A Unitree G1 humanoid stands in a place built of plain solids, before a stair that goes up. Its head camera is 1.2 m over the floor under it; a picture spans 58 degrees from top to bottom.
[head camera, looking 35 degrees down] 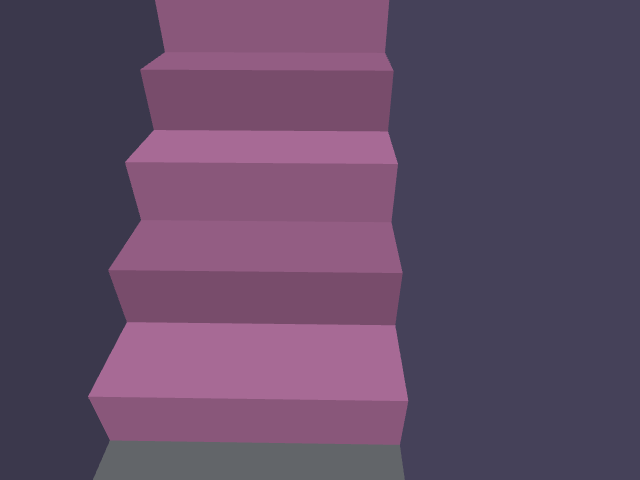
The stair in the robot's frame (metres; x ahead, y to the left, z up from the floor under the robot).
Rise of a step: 0.21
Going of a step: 0.27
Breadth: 0.94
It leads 1 degrees to the right of straight ahead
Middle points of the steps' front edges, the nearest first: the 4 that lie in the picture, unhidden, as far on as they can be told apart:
0.69 0.19 0.21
0.96 0.19 0.42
1.23 0.18 0.63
1.50 0.18 0.84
